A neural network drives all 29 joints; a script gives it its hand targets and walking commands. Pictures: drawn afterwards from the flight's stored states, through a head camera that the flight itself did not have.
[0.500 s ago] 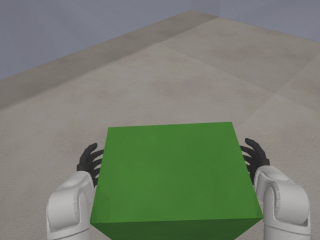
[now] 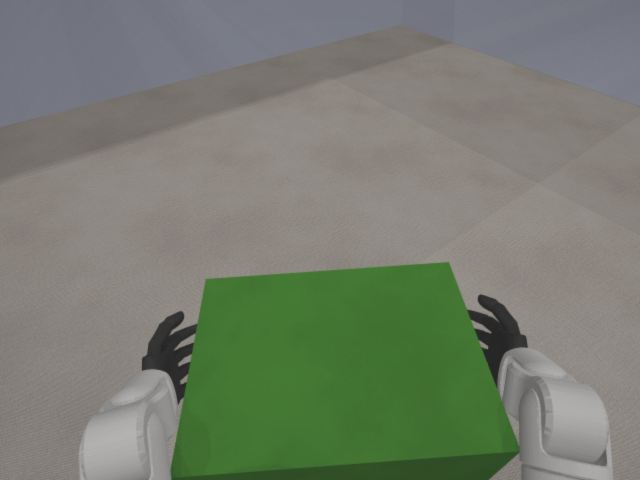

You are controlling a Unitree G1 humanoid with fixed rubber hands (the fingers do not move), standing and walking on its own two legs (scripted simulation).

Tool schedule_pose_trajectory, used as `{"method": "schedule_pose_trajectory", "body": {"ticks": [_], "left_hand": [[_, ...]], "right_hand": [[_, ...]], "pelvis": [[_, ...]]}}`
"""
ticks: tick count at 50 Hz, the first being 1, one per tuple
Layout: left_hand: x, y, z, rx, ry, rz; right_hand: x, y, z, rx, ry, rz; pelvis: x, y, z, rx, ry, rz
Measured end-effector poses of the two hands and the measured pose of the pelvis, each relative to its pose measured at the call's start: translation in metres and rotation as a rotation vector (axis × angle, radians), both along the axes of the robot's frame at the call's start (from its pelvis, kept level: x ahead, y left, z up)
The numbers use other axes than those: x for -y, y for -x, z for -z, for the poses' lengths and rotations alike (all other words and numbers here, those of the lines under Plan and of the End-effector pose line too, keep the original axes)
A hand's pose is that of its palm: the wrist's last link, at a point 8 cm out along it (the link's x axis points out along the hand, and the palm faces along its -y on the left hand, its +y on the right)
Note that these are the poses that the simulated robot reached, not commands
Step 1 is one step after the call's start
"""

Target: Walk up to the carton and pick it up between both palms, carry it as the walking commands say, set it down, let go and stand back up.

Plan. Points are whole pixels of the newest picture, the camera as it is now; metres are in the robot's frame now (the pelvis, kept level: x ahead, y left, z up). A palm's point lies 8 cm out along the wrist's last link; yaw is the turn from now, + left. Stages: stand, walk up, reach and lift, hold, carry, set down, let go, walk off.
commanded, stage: carry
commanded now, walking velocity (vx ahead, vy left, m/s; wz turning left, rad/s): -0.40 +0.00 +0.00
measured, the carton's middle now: (336, 399) +0.24 +0.01 -0.01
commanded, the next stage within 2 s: none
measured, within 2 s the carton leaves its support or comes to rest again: neither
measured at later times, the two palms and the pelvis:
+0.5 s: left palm out of the picture +0.01 +0.12 +0.09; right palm out of the picture -0.03 -0.26 +0.07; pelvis -0.25 -0.03 +0.00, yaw -5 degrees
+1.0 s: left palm out of the picture -0.23 +0.19 +0.08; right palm out of the picture -0.24 -0.19 +0.10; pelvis -0.49 +0.00 +0.00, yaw -2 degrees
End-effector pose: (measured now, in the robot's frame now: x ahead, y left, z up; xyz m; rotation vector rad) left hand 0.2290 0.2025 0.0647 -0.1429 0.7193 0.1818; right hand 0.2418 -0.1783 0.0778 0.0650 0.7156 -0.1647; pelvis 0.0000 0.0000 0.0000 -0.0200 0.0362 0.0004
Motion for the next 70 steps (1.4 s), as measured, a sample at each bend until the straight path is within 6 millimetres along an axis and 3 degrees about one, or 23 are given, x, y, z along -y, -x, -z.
{"method": "schedule_pose_trajectory", "body": {"ticks": [4,9,15,19,22,26,30,35,38,43,50,56,61,65,70], "left_hand": [[-0.002,0.034,-0.007,0.031,0.018,0.003],[0.010,0.063,-0.015,0.077,0.004,0.047],[0.045,0.109,-0.016,0.061,-0.044,0.120],[0.074,0.157,-0.008,0.016,-0.041,0.137],[0.083,0.194,-0.011,0.003,-0.056,0.130],[0.080,0.231,-0.024,0.048,-0.088,0.123],[0.065,0.269,-0.030,0.078,-0.087,0.087],[0.034,0.325,-0.014,0.072,-0.041,0.036],[0.013,0.366,0.002,0.020,-0.019,0.013],[-0.002,0.419,-0.001,0.012,0.019,-0.006],[0.012,0.463,-0.013,0.078,0.009,0.054],[0.048,0.510,-0.014,0.062,-0.047,0.132],[0.074,0.571,-0.010,0.006,-0.045,0.136],[0.074,0.609,-0.024,0.044,-0.081,0.134],[0.057,0.652,-0.032,0.081,-0.091,0.098]], "right_hand": [[-0.003,0.035,-0.015,0.032,0.028,-0.003],[0.009,0.078,-0.024,0.076,0.040,0.022],[0.045,0.152,-0.005,0.059,-0.006,0.096],[0.072,0.213,0.012,0.014,-0.022,0.126],[0.081,0.250,0.013,0.004,-0.045,0.136],[0.078,0.279,0.004,0.048,-0.054,0.112],[0.064,0.301,-0.005,0.079,-0.043,0.070],[0.034,0.338,-0.006,0.073,-0.001,0.022],[0.013,0.371,0.002,0.021,0.001,0.014],[-0.002,0.423,-0.009,0.014,0.023,0.007],[0.012,0.487,-0.022,0.078,0.043,0.047],[0.047,0.563,0.000,0.061,-0.011,0.125],[0.072,0.633,0.012,0.006,-0.037,0.151],[0.072,0.664,0.005,0.044,-0.053,0.133],[0.056,0.689,-0.006,0.081,-0.041,0.083]], "pelvis": [[0.000,0.037,-0.005,0.009,0.039,-0.008],[0.005,0.083,-0.002,-0.004,0.042,0.017],[0.020,0.144,0.004,-0.037,0.022,0.056],[0.028,0.187,0.002,-0.021,-0.012,0.072],[0.029,0.216,-0.003,-0.001,-0.051,0.078],[0.028,0.255,-0.003,0.009,-0.068,0.081],[0.024,0.292,0.000,-0.001,-0.070,0.067],[0.010,0.343,0.009,-0.026,-0.051,0.030],[0.003,0.375,0.006,-0.017,-0.038,0.018],[0.000,0.422,-0.005,0.001,0.035,0.007],[0.003,0.485,-0.003,-0.013,0.041,0.034],[0.016,0.546,0.005,-0.038,0.017,0.070],[0.021,0.596,-0.003,-0.007,-0.044,0.085],[0.019,0.633,-0.005,0.012,-0.067,0.093],[0.013,0.677,-0.002,0.005,-0.070,0.081]]}}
